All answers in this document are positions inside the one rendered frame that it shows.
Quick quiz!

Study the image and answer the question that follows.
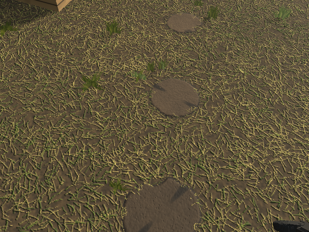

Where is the right robot hand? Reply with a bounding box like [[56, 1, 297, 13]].
[[272, 220, 309, 232]]

